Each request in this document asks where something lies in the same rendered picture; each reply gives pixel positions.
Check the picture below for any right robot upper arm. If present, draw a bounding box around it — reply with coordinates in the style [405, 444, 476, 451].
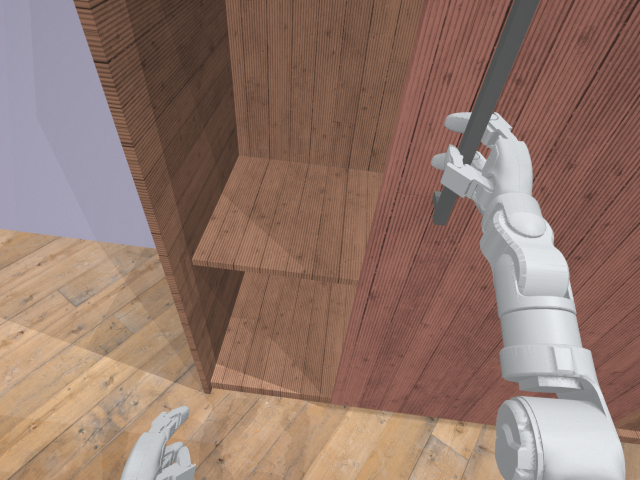
[495, 396, 624, 480]

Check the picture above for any wardrobe door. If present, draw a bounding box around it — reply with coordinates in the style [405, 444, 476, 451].
[331, 0, 640, 425]
[614, 409, 640, 431]

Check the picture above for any left robot hand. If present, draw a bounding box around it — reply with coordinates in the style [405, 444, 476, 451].
[120, 406, 196, 480]

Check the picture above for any handle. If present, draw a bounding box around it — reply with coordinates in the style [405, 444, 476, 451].
[432, 0, 540, 226]

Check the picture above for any right robot hand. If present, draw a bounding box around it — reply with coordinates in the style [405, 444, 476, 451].
[431, 112, 533, 215]

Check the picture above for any right robot forearm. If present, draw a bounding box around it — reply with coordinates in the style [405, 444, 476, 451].
[480, 192, 625, 480]

